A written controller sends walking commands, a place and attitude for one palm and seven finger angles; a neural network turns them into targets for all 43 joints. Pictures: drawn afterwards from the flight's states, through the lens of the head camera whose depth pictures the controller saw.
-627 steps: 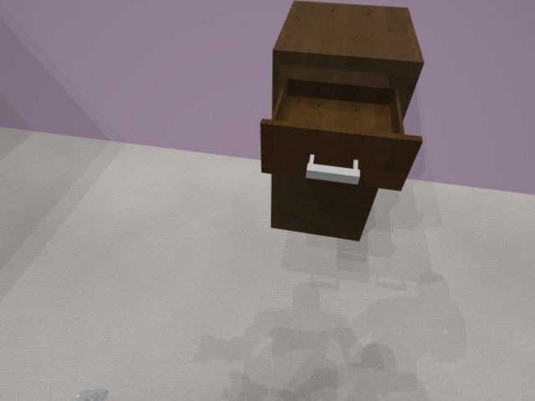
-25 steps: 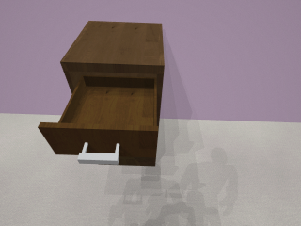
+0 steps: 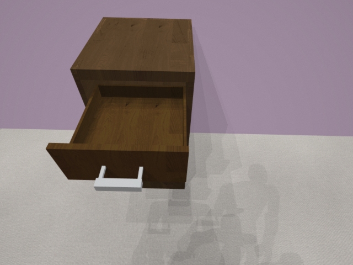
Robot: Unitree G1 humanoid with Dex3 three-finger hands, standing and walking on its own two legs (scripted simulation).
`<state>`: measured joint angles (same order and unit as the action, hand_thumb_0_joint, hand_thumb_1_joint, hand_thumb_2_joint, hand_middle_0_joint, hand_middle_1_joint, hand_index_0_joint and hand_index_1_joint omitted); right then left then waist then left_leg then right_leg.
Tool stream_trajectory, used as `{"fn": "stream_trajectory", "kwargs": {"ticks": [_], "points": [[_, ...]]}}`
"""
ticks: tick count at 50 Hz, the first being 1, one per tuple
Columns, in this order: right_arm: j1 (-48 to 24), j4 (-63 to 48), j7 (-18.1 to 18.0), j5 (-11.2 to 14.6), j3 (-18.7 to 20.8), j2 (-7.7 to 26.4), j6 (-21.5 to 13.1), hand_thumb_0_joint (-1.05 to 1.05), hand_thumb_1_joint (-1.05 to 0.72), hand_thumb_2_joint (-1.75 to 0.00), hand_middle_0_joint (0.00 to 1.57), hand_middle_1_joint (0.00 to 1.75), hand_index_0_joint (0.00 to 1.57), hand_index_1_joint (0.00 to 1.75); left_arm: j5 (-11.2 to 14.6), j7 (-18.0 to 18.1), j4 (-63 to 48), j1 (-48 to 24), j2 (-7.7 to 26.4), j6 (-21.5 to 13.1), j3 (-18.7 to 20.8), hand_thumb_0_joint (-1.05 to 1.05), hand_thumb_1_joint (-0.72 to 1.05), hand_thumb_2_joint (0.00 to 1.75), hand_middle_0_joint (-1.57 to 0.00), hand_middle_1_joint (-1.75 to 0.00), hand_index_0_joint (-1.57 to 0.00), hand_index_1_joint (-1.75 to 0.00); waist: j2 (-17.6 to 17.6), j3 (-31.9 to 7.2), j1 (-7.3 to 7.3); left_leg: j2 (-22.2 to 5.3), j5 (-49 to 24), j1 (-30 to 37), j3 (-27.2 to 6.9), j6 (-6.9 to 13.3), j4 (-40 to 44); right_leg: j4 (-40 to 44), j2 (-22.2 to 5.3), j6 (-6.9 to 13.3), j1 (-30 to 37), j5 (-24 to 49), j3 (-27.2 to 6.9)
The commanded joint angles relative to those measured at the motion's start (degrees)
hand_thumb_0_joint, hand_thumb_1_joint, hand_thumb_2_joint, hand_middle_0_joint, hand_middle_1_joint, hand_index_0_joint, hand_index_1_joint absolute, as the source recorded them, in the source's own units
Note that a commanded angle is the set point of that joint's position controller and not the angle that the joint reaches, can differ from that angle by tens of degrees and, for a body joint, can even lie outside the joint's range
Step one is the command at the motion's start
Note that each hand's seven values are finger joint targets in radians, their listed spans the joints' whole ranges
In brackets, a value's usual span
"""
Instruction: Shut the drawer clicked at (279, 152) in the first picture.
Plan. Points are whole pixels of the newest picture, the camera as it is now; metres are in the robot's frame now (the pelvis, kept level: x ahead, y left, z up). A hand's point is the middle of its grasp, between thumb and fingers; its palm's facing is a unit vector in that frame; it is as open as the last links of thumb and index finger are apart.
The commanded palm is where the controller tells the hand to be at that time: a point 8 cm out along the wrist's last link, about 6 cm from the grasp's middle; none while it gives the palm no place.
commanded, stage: look again from close up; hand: left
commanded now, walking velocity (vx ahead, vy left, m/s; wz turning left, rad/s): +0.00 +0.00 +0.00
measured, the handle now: (120, 177) +0.34 +0.18 -0.05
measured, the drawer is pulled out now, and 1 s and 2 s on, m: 0.30 0.30 0.30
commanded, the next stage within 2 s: raise the hand and make a fist in 0.40 s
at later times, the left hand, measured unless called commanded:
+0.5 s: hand out of the picture +0.00 +0.15 -0.17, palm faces +0.02 -0.99 -0.17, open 7.4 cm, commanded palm +0.10 +0.20 -0.07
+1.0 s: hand out of the picture +0.13 +0.14 -0.05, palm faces +0.13 -0.99 -0.04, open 5.5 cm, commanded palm +0.11 +0.19 -0.03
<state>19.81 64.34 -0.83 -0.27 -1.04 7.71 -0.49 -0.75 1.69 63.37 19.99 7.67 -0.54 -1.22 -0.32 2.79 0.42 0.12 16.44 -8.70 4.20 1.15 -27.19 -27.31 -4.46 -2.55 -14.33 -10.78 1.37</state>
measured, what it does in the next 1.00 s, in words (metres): lowers itself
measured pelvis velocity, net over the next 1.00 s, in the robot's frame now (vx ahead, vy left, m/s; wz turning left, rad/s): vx -0.01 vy -0.04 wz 0.05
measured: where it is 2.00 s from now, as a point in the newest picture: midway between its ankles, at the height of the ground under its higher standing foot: outside the picture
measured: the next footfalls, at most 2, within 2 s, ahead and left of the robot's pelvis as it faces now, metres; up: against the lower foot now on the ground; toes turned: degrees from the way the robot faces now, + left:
none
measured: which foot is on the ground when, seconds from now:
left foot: down 0.00-1.00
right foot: down 0.00-1.00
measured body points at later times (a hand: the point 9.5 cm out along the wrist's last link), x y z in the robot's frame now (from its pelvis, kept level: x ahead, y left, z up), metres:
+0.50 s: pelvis +0.01 -0.01 +0.00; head +0.01 -0.01 +0.45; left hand +0.00 +0.20 -0.16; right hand +0.00 -0.22 -0.16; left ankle -0.02 +0.10 -0.74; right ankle +0.04 -0.15 -0.74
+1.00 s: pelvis -0.01 -0.04 -0.08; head +0.03 -0.03 +0.36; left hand +0.12 +0.19 -0.04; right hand +0.26 -0.26 -0.09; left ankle -0.02 +0.10 -0.74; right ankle +0.04 -0.15 -0.74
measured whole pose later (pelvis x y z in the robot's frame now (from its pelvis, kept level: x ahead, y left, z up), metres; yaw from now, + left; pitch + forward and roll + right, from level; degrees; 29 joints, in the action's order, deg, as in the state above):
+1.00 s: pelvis -0.01 -0.04 -0.08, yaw +3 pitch +11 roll +0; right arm 6.9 24.0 -0.8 0.9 3.8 14.1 -13.7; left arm 9.7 -10.3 -4.7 36.9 9.3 -26.1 3.5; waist -1.7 -7.3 -2.7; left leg -2.5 32.4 -43.9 -0.9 -2.1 -65.2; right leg -64.3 -3.8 0.9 -48.1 -27.2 4.5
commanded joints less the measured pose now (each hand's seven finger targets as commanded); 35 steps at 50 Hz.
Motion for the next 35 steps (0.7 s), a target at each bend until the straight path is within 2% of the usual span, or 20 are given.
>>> {"fn": "stream_trajectory", "kwargs": {"ticks": [1,5,7,11,15,20,24,25,26,27,28,29,30,31,32,33,34,35], "points": [[3.1,-1.3,-0.3,0.1,1.1,5.2,-1.2,0.0,-0.9,-0.9,0.2,0.3,0.2,0.3,0.0,0.8,-1.6,3.1,4.8,-0.9,1.2,0.0,0.9,0.9,-0.2,-0.3,-0.2,-0.3,0.1,2.4,-0.24,-5.3,-3.8,-5.6,-5.3,0.4,7.9,3.9,-1.7,3.6,2.7,2.4,-2.9],[2.9,-0.8,-0.4,0.1,1.1,4.8,-1.2,0.0,-0.9,-0.9,0.2,0.3,0.2,0.3,0.0,0.9,-1.3,3.3,4.3,-1.0,1.2,0.0,0.9,0.9,-0.2,-0.3,-0.2,-0.3,0.6,2.6,-0.3,-5.3,-5.5,-4.8,-5.0,0.4,7.7,3.9,-1.8,3.6,2.7,4.1,-2.9],[2.9,-0.6,-0.4,0.1,1.2,4.4,-1.1,0.0,-0.9,-0.9,0.2,0.3,0.2,0.3,0.0,1.0,-1.3,3.1,4.1,-1.0,1.3,0.0,0.9,0.9,-0.2,-0.3,-0.2,-0.3,-0.6,3.1,-0.23,-5.3,-4.9,-4.8,-4.7,0.3,7.7,4.2,-1.9,3.7,2.6,3.8,-3.0],[2.4,-0.5,-0.5,0.1,1.1,4.3,-1.1,0.0,-0.9,-0.9,0.2,0.3,0.2,0.3,0.0,0.9,-1.3,3.0,4.1,-0.9,1.3,0.0,0.9,0.9,-0.2,-0.3,-0.2,-0.3,0.5,3.8,-0.36,-5.3,-4.6,-4.9,-4.7,0.3,8.0,4.6,-1.7,3.6,2.4,3.6,-3.2],[2.3,-0.6,-0.5,0.1,1.2,4.5,-1.2,0.0,-0.9,-0.9,0.2,0.3,0.2,0.3,-0.1,0.9,-1.5,3.0,4.0,-0.9,1.4,0.0,0.9,0.9,-0.2,-0.3,-0.2,-0.3,0.3,2.5,-0.24,-5.6,-6.4,-3.7,-4.6,0.3,8.0,4.4,-1.6,3.5,3.1,5.2,-3.1],[2.3,-0.3,-0.6,0.1,1.1,4.5,-1.2,0.0,-0.9,-0.9,0.2,0.3,0.2,0.3,-0.1,1.0,-1.6,2.9,4.0,-1.0,1.5,0.0,0.9,0.9,-0.2,-0.3,-0.2,-0.3,-0.7,2.4,-0.25,-5.6,-7.7,-3.1,-4.6,0.3,8.1,4.4,-1.7,3.5,3.6,6.6,-2.8],[2.0,-0.3,-0.6,0.1,1.1,4.6,-1.2,0.0,-0.9,-0.9,0.2,0.3,0.2,0.3,-0.1,0.9,-1.6,3.1,4.0,-0.9,1.5,0.0,0.9,0.9,-0.2,-0.3,-0.2,-0.3,0.1,2.8,-0.41,-5.6,-6.9,-3.0,-4.7,0.3,8.6,4.9,-1.6,3.4,3.4,5.6,-2.9],[-3.2,-4.7,-0.4,0.2,1.8,7.9,-1.7,0.0,-0.9,-0.9,0.2,0.3,0.2,0.3,-0.6,2.9,0.6,3.7,8.1,-1.4,1.8,0.0,0.9,0.9,-0.2,-0.3,-0.2,-0.3,-2.8,4.1,-1.71,-7.4,-14.8,-8.1,-3.0,-1.3,-1.2,1.6,-4.2,3.3,3.0,21.4,-3.5],[-4.2,-26.0,-2.8,3.0,2.3,16.7,-10.5,0.0,-0.9,-0.9,0.2,0.3,0.2,0.3,11.8,1.8,-91.0,-39.5,15.9,-14.0,4.7,0.0,0.9,0.9,-0.22,-0.32,-0.22,-0.32,10.0,-25.5,4.2,-1.0,-16.3,6.5,-4.0,-1.0,5.0,-1.6,2.0,3.6,9.3,12.7,0.5],[-8.7,-22.5,-4.5,2.2,1.5,11.8,-16.1,0.0,-0.9,-0.9,0.2,0.3,0.2,0.3,6.4,5.1,-74.5,-14.1,12.1,-10.0,4.5,0.0,0.9,0.9,-0.24,-0.34,-0.24,-0.34,16.4,-24.0,-0.92,-2.1,-20.3,6.1,-2.4,-1.4,4.9,-4.7,3.7,5.2,6.1,2.7,1.6],[-8.4,-23.1,-3.8,3.7,2.2,9.3,-18.6,0.0,-0.9,-0.9,0.2,0.3,0.2,0.3,7.6,7.3,-64.2,2.2,1.1,-1.3,-2.1,0.0,0.9,0.9,-0.26,-0.37,-0.26,-0.37,12.6,-12.4,0.61,-3.0,-15.8,-2.5,-4.0,-3.2,5.9,-5.2,3.4,3.9,-0.7,-4.2,4.6],[-6.4,-21.2,-3.6,3.9,1.8,10.8,-19.8,0.0,-0.9,-0.9,0.2,0.3,0.2,0.3,8.9,6.5,-65.5,0.7,-4.7,-0.2,-6.8,0.0,0.9,0.9,-0.28,-0.39,-0.28,-0.39,4.6,-5.0,1.61,-2.0,-6.0,-7.3,-4.5,-2.1,4.9,-3.2,3.5,3.3,-3.0,-3.8,5.0],[-7.9,-24.4,-3.9,3.8,2.5,12.4,-21.4,0.0,-0.9,-0.9,0.2,0.3,0.2,0.3,9.9,5.8,-70.8,-2.0,-3.1,-2.8,-6.6,0.0,0.9,0.9,-0.3,-0.41,-0.3,-0.41,1.6,0.0,2.83,-1.5,1.0,-11.0,-5.9,-1.0,3.1,-1.8,3.2,2.9,-5.6,-6.4,4.8],[-7.6,-25.7,-3.8,2.7,3.0,13.5,-22.8,0.0,-0.9,-0.9,0.2,0.3,0.2,0.3,9.1,5.2,-70.9,-1.1,-1.3,-5.7,-5.1,0.0,0.9,0.9,-0.32,-0.43,-0.32,-0.43,-3.9,-0.6,3.78,-0.6,4.0,-13.1,-6.3,-0.4,0.5,-2.1,3.3,2.7,-8.3,-9.6,5.1],[-7.6,-27.8,-3.4,1.6,3.5,13.6,-23.5,0.0,-0.9,-0.9,0.2,0.3,0.2,0.3,8.5,4.3,-69.0,1.0,-2.2,-8.7,-4.7,0.0,0.9,0.9,-0.34,-0.45,-0.34,-0.45,-10.3,-0.3,3.86,0.0,5.9,-16.6,-6.6,-0.3,-2.5,-3.8,3.5,2.6,-12.2,-13.4,5.7],[-8.4,-30.1,-2.6,1.3,4.2,13.2,-24.0,0.0,-0.9,-0.9,0.2,0.3,0.2,0.3,8.5,2.5,-66.3,6.0,-2.2,-12.0,-2.8,0.0,0.9,0.9,-0.36,-0.47,-0.36,-0.47,-10.5,-1.2,1.67,0.6,6.2,-18.7,-5.4,-0.7,-5.4,-5.4,3.3,2.9,-14.0,-16.0,5.3],[-8.4,-31.7,-1.7,0.7,4.7,12.7,-24.2,0.0,-0.9,-0.9,0.2,0.3,0.2,0.3,8.7,0.0,-64.4,10.7,-2.2,-16.0,-1.5,0.0,0.9,0.9,-0.38,-0.5,-0.38,-0.5,-12.5,-4.2,0.0,0.9,6.3,-21.1,-4.6,-1.2,-8.1,-7.9,3.6,3.0,-15.4,-18.1,5.3],[-9.4,-33.6,-0.7,0.4,5.4,12.2,-24.1,0.0,-0.9,-0.9,0.2,0.3,0.2,0.3,9.9,-3.1,-61.3,18.1,-2.7,-20.1,0.4,0.0,0.9,0.9,-0.4,-0.52,-0.4,-0.52,-13.4,-5.4,-2.4,0.9,6.0,-25.0,-3.6,-1.7,-10.8,-10.7,3.5,3.3,-16.3,-18.7,5.0]]}}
